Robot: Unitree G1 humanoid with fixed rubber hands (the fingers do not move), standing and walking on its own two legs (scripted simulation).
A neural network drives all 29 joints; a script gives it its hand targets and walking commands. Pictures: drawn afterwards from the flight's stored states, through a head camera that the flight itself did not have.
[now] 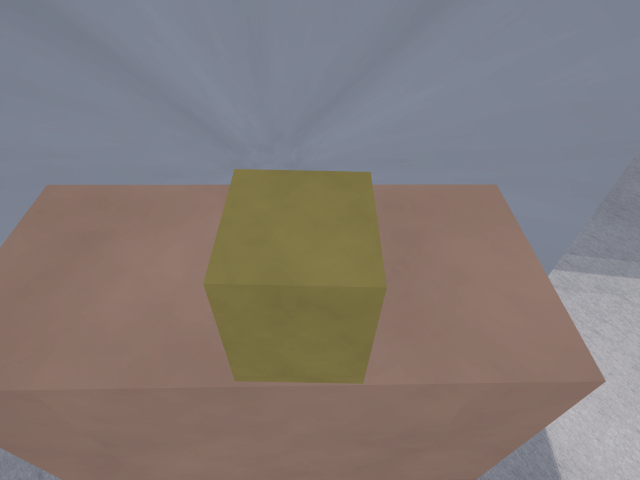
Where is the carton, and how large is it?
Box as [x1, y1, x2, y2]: [203, 169, 386, 383]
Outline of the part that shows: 234,169 203,283 234,379 248,381 362,383 386,288 370,172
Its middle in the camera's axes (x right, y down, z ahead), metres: -0.03 +0.06 +0.58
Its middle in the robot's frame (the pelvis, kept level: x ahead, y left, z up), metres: +0.41 +0.02 +0.01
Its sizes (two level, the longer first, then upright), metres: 0.210 0.200 0.250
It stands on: a pedestal, 0.67 m high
